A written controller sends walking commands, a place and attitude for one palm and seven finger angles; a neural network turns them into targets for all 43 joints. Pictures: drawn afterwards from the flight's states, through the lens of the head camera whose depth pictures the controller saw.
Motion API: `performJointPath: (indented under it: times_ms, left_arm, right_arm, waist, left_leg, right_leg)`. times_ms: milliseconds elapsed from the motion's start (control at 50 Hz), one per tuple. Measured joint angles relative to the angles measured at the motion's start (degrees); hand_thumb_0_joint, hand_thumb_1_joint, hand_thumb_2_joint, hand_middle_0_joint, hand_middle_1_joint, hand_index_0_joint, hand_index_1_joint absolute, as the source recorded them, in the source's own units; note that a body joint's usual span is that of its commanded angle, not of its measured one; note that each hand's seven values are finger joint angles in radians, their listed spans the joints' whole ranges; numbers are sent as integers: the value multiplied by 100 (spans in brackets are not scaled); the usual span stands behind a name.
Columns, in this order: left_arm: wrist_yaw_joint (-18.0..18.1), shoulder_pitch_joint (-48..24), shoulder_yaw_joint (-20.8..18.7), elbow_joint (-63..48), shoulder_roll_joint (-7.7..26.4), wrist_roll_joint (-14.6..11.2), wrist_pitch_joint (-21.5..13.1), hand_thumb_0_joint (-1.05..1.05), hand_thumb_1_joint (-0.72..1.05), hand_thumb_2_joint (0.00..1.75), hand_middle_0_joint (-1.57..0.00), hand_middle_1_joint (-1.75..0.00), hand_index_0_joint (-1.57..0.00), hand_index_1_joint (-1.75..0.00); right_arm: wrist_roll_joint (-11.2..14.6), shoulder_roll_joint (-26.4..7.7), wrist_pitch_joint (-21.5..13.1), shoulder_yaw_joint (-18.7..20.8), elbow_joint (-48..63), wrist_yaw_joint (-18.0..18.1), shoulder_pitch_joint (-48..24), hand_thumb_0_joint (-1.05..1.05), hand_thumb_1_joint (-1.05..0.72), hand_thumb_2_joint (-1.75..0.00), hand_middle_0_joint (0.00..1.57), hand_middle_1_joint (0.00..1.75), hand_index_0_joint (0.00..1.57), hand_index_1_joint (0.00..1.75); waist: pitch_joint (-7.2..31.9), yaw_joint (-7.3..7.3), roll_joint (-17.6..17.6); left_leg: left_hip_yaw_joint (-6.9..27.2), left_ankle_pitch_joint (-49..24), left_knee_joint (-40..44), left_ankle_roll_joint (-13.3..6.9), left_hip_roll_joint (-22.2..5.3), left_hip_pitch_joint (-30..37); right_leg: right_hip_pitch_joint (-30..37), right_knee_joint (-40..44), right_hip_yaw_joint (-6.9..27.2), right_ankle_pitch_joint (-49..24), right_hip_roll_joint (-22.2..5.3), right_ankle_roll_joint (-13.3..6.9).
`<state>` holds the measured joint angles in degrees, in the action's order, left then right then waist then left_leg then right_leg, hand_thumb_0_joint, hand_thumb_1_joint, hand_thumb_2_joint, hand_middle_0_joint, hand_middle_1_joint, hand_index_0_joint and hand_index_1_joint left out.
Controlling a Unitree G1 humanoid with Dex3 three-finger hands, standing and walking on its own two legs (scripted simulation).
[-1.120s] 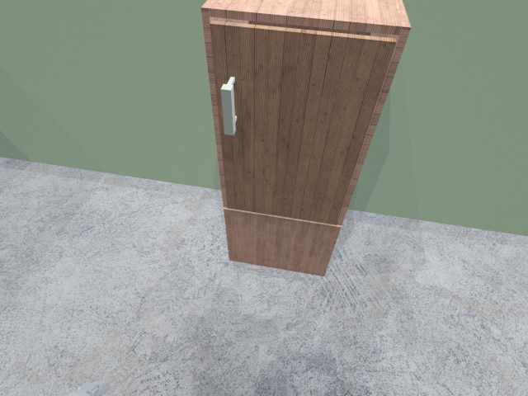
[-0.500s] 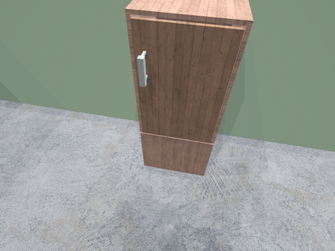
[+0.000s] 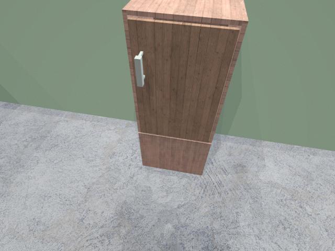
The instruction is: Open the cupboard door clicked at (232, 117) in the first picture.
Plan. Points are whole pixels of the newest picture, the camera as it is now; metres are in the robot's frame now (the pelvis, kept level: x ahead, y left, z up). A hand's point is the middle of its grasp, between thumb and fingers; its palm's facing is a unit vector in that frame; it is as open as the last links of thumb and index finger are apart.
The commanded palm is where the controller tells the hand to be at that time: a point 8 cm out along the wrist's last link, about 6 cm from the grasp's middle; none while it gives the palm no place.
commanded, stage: look at it before walking up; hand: left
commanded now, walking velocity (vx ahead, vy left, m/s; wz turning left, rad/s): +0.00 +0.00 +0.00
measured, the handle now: (140, 68) +0.73 +0.14 +0.04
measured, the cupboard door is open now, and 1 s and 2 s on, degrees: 0 0 0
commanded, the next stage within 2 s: turn to face it in 0.42 s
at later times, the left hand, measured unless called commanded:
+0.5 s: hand out of the picture +0.06 +0.23 -0.16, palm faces -0.02 -0.96 -0.29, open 7.4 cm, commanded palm none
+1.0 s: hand out of the picture +0.05 +0.18 -0.18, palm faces -0.06 -0.98 -0.20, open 7.4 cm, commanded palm none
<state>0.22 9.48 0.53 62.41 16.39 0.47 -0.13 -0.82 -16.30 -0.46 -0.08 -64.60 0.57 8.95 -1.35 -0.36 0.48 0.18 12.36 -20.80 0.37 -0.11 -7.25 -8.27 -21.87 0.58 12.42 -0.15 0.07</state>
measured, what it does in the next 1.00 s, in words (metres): stands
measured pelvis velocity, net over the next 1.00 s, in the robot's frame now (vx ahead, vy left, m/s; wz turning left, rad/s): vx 0.02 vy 0.00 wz -0.08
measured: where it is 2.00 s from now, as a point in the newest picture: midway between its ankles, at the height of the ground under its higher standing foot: outside the picture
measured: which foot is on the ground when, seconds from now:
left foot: down 0.00-1.00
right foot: down 0.00-1.00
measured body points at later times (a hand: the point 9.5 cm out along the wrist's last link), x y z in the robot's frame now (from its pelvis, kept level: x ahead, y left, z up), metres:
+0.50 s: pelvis +0.01 +0.00 +0.00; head +0.01 +0.00 +0.45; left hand +0.07 +0.28 -0.14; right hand +0.06 -0.28 -0.14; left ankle -0.01 +0.12 -0.75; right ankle -0.01 -0.12 -0.75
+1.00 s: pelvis +0.02 +0.00 -0.01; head +0.01 -0.01 +0.44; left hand +0.05 +0.24 -0.16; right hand +0.01 -0.25 -0.17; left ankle -0.01 +0.12 -0.74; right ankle -0.01 -0.12 -0.75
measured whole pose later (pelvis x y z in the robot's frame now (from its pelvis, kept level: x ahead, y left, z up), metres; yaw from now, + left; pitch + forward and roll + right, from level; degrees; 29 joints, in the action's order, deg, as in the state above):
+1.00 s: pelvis +0.02 +0.00 -0.01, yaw -4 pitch -1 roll +0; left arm -0.4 15.4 -0.6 61.1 11.1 1.3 1.2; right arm -1.3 -11.8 0.7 0.9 -64.0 0.7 15.1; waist -0.2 0.0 -0.3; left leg -3.5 20.2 -29.5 0.2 -2.1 -9.2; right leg -11.7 -30.0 4.3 17.5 2.1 -0.8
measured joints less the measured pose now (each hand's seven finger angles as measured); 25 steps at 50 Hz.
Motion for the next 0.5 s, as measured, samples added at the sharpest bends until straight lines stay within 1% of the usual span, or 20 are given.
performJointPath:
  times_ms: [500]
  left_arm:
    - [11,36,-31,54,26,4,-13,0,90,89,-21,-30,-20,-30]
  right_arm:
    - [7,-9,-24,0,-16,25,-20,1,-90,-90,20,30,20,30]
  waist:
    - [9,17,-15]
  left_leg:
    - [-23,21,84,-7,5,79]
  right_leg:
    - [61,61,22,25,-6,8]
